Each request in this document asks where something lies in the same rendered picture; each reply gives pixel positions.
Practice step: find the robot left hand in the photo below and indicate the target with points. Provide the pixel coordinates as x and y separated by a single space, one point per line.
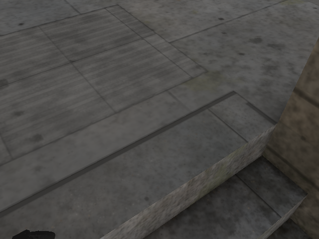
26 234

